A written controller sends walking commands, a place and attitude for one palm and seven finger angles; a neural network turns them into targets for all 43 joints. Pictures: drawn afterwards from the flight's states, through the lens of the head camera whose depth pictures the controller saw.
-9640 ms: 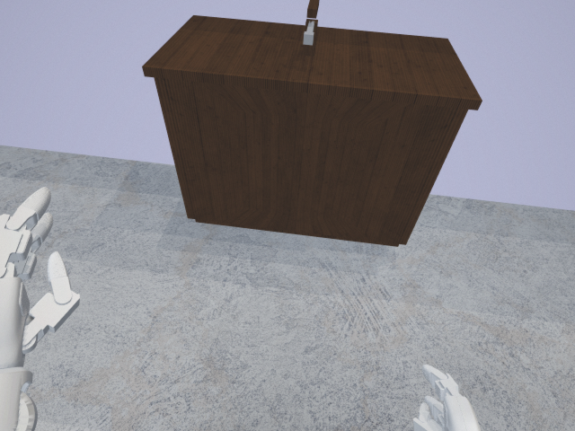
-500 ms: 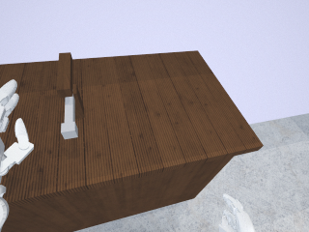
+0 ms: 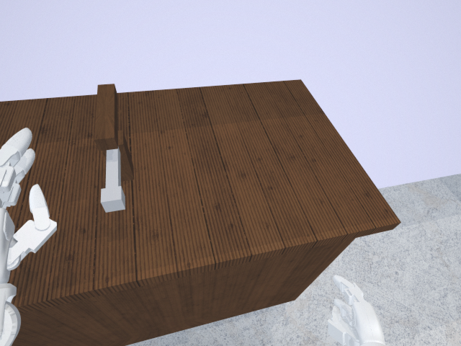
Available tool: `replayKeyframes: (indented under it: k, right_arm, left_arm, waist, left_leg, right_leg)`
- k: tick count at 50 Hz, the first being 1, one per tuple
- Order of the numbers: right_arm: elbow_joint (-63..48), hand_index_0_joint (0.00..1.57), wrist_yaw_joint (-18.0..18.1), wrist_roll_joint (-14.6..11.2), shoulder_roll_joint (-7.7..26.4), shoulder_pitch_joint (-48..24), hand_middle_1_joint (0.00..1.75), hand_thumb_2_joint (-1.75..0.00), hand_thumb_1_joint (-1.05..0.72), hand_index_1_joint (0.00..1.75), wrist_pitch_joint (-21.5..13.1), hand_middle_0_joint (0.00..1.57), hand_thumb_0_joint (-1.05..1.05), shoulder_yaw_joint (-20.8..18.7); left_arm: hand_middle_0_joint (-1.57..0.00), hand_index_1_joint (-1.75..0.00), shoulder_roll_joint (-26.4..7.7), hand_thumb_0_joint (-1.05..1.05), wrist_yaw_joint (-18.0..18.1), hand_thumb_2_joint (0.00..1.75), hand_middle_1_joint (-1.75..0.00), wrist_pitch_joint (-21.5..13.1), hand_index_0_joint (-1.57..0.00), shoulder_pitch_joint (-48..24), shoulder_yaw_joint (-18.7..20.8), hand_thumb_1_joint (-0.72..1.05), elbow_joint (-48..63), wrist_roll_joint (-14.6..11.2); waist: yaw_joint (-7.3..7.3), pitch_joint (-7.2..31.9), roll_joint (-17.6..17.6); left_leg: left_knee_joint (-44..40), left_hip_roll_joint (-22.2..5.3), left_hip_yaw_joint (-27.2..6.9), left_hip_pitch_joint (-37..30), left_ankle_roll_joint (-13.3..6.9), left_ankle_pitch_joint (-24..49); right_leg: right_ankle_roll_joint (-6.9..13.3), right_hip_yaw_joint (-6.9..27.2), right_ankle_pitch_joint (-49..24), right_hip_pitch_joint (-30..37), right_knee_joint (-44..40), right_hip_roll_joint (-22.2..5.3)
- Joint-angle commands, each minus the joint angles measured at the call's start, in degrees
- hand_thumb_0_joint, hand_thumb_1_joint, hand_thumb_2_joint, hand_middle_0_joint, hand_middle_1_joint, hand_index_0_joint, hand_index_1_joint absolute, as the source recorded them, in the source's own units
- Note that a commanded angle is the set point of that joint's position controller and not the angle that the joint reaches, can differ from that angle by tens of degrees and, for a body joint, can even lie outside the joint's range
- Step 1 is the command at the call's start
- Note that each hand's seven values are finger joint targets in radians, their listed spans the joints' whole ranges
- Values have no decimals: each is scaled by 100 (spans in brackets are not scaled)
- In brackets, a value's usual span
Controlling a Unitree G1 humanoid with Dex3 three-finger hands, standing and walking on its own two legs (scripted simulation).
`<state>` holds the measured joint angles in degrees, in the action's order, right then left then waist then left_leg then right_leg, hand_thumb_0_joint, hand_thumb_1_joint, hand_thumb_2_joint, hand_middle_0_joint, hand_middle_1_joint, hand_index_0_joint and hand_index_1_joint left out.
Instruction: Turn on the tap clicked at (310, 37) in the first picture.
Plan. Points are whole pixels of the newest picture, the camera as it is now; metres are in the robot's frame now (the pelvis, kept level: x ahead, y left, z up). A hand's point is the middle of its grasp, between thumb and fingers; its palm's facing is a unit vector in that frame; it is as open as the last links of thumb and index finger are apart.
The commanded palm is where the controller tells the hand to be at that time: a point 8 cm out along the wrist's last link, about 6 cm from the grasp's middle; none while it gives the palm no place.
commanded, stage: look again from close up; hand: left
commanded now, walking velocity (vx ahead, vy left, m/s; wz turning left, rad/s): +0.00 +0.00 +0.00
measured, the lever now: (113, 199) +0.29 +0.22 +0.11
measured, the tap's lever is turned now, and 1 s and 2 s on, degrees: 0 0 0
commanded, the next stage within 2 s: shuffle to correct the standing spot in 0.16 s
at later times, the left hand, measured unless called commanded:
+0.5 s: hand (69, 228) +0.21 +0.23 +0.16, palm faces +0.36 -0.85 -0.39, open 7.4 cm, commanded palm +0.15 +0.26 +0.17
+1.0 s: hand (106, 245) +0.20 +0.18 +0.16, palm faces +0.31 -0.86 -0.42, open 7.4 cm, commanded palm +0.14 +0.22 +0.17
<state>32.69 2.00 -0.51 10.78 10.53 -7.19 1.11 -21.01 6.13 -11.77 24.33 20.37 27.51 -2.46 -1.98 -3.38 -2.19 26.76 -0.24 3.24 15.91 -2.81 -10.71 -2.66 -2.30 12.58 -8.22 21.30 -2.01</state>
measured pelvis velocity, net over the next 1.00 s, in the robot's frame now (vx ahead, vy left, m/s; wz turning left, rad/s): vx -0.03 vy -0.06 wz -0.02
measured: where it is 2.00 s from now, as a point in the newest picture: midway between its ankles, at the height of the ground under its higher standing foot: outside the picture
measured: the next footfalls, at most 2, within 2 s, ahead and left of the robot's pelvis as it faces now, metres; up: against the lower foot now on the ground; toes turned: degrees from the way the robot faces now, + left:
none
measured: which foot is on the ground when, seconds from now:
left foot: down 0.00-1.00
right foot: down 0.00-1.00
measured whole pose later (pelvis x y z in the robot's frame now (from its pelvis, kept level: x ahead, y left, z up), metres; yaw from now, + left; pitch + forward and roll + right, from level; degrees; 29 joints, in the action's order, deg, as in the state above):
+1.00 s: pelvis -0.03 -0.06 -0.01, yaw -1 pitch +1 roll -2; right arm 32.4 3.3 -0.8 11.7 13.8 -5.8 -1.2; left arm -23.7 5.2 -10.0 28.0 23.0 31.8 -5.2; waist 0.4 -3.8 -0.5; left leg 31.3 -4.7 -0.4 22.1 1.9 -10.3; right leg 2.2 -3.5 13.8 -15.9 28.6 3.4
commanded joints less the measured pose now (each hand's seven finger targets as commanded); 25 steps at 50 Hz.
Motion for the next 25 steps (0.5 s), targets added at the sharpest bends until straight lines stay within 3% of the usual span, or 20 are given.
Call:
replayKeyframes:
  k: [1,8,9,13,14,18,19,20,25]
  right_arm:
    - [-869,20,51,-42,793,-456,30,-90,-90,30,-264,20,0,-334]
    - [-855,20,65,-71,768,-507,30,-90,-90,30,-236,20,0,-318]
    - [-832,20,54,-38,786,-433,30,-90,-90,30,-211,20,0,-312]
    - [-841,20,63,-78,760,-507,30,-90,-90,30,-214,20,0,-314]
    - [-842,20,63,-53,761,-451,30,-90,-90,30,-188,20,0,-293]
    - [-925,20,76,-95,736,-506,30,-90,-90,30,-188,20,0,-314]
    - [-927,20,51,-59,753,-438,30,-90,-90,30,-155,20,0,-310]
    - [-1004,20,41,-77,735,-443,30,-90,-90,30,-190,20,0,-359]
    - [-1105,20,-24,-47,701,-382,30,-90,-90,30,-214,20,0,-400]
  left_arm:
    - [-20,-30,-886,0,126,90,-30,-352,-20,-558,496,90,1314,10]
    - [-20,-30,-1012,0,166,90,-30,-315,-20,-188,702,90,1213,-19]
    - [-20,-30,-820,0,122,90,-30,-320,-20,-181,517,90,1129,-39]
    - [-20,-30,-995,0,149,90,-30,-292,-20,-92,709,90,1135,-42]
    - [-20,-30,-811,0,108,90,-30,-285,-20,-167,510,90,1070,-71]
    - [-20,-30,-1072,0,131,90,-30,-284,-20,-279,758,90,1307,-88]
    - [-20,-30,-841,0,73,90,-30,-289,-20,-319,542,90,1244,-118]
    - [-20,-30,-979,0,78,90,-30,-338,-20,-398,656,90,1506,-103]
    - [-20,-30,-1000,0,6,90,-30,-383,-20,-102,752,90,1726,-154]
  waist:
    - [112,876,732]
    - [86,906,636]
    - [105,880,588]
    - [91,883,585]
    - [115,777,536]
    - [74,744,703]
    - [80,767,832]
    - [65,839,899]
    - [33,1051,952]
  left_leg:
    - [-683,-450,-598,-449,171,-68]
    - [-642,-412,-597,-454,171,104]
    - [-675,-400,-601,-414,169,56]
    - [-660,-424,-611,-469,165,115]
    - [-747,-432,-614,-425,183,34]
    - [-768,-640,-680,-486,205,614]
    - [-815,-692,-670,-416,184,604]
    - [-736,-799,-704,-468,162,738]
    - [-466,-1065,-705,-449,89,1184]
  right_leg:
    - [315,222,-572,103,-217,-64]
    - [304,169,-634,149,-232,-74]
    - [303,135,-592,123,-253,-47]
    - [299,162,-615,109,-234,-73]
    - [278,136,-513,27,-298,-17]
    - [227,91,-660,-20,-39,70]
    - [222,64,-570,-18,29,108]
    - [234,98,-608,-10,125,80]
    - [233,80,-607,-136,356,65]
